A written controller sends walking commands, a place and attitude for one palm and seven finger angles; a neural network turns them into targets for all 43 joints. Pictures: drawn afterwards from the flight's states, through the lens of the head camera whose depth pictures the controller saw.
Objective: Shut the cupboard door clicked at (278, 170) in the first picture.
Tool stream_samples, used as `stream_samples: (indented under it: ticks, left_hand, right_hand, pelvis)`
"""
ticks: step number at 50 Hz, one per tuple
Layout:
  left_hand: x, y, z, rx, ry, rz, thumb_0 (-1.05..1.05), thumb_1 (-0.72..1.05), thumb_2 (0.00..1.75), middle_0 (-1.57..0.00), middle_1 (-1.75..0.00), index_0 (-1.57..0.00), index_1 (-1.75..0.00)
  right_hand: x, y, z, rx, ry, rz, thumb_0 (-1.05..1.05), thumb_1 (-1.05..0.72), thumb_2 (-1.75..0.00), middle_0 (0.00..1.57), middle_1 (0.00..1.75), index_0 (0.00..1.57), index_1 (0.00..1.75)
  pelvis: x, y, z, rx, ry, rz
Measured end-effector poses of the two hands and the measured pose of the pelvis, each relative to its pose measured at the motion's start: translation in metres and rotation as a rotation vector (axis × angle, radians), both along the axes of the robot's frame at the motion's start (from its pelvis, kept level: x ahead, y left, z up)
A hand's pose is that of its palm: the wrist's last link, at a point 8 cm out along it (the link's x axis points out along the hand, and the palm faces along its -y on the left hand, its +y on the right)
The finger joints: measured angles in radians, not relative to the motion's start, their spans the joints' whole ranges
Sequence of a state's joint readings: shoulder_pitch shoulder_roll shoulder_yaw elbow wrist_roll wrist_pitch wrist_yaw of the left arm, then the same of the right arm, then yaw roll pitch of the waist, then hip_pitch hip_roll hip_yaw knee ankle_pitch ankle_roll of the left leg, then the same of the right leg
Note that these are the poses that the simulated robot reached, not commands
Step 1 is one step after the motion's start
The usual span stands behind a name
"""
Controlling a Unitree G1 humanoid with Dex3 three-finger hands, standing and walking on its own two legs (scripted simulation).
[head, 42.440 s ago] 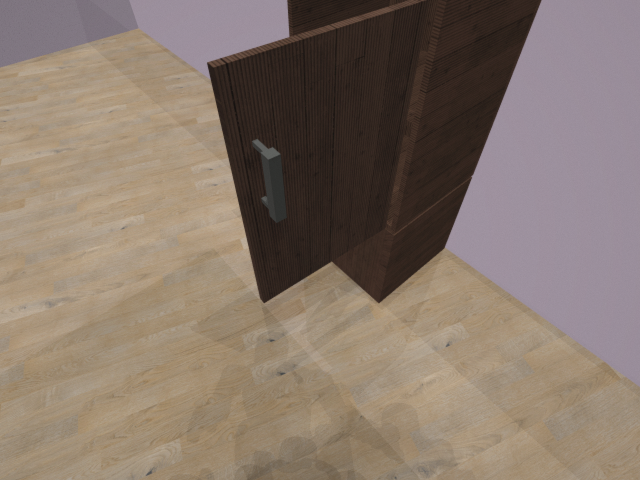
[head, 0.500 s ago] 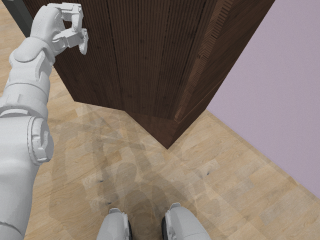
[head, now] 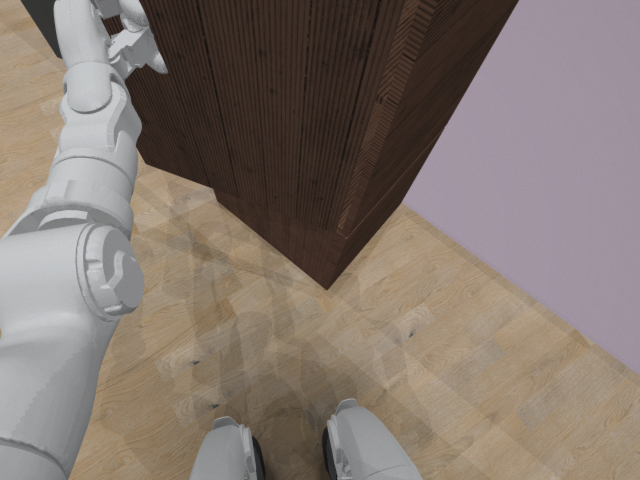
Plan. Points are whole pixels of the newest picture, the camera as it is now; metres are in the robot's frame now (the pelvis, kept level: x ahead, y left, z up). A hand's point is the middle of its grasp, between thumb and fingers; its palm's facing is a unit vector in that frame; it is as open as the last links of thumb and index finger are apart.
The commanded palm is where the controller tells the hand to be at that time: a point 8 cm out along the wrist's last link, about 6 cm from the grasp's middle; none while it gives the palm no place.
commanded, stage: pull the fist back off the door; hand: left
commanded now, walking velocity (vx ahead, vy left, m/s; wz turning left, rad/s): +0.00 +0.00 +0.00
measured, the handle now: out of the picture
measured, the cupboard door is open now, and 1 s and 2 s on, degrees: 19 19 19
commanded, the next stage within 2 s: draw the hand back to the body in 0.68 s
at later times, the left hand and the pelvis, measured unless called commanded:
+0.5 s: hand (152, 107) +0.50 +0.10 +0.12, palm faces +0.10 -1.00 -0.01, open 3.1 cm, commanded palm +0.47 +0.13 +0.13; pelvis +0.02 -0.02 +0.04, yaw +2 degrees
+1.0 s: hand (125, 131) +0.45 +0.11 +0.15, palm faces +0.10 -0.99 -0.02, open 3.1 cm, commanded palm +0.40 +0.16 +0.16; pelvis +0.01 -0.01 +0.04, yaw +0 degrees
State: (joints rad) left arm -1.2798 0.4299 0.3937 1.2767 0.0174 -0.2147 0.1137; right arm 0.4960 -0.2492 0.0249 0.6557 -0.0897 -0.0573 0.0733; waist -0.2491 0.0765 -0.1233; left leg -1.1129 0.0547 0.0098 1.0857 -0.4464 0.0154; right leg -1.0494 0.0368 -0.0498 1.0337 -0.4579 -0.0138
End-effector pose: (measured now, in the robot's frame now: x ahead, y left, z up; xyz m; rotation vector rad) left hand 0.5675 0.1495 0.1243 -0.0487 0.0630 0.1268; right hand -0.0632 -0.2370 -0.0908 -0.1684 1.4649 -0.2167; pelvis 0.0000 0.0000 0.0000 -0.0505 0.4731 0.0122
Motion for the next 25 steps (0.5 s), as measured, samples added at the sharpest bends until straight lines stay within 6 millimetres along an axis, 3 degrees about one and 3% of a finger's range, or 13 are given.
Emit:
stream_samples:
  ticks: [4, 8, 17, 25]
  left_hand:
    - [-0.009, -0.004, -0.004, 0.109, -0.037, 0.040, 0.02, 0.90, 0.91, -1.29, -1.50, -1.30, -1.50]
    - [-0.017, -0.010, -0.001, 0.096, -0.022, -0.007, 0.02, 0.90, 0.90, -1.30, -1.50, -1.30, -1.50]
    - [-0.046, 0.001, 0.022, 0.075, -0.044, -0.008, 0.01, 0.90, 0.90, -1.30, -1.50, -1.30, -1.50]
    - [-0.089, 0.000, -0.004, 0.059, -0.025, -0.032, 0.01, 0.90, 0.90, -1.30, -1.50, -1.30, -1.50]
  right_hand:
    - [0.003, 0.004, -0.001, 0.048, 0.008, -0.009, 0.01, -0.91, -0.90, 0.20, 0.30, 0.20, 0.30]
    - [0.012, -0.001, 0.004, 0.048, -0.002, -0.036, 0.01, -0.91, -0.90, 0.20, 0.30, 0.20, 0.30]
    - [0.051, -0.027, 0.019, 0.013, -0.108, -0.005, 0.01, -0.91, -0.90, 0.20, 0.30, 0.20, 0.30]
    - [0.096, -0.044, 0.022, -0.014, -0.196, 0.062, 0.01, -0.91, -0.90, 0.20, 0.30, 0.20, 0.30]
  pelvis:
    - [0.004, -0.004, 0.004, 0.008, -0.018, -0.002]
    - [0.010, -0.008, 0.014, 0.014, -0.049, -0.004]
    - [0.024, -0.014, 0.033, 0.027, -0.126, -0.003]
    - [0.021, -0.016, 0.037, 0.035, -0.174, 0.015]
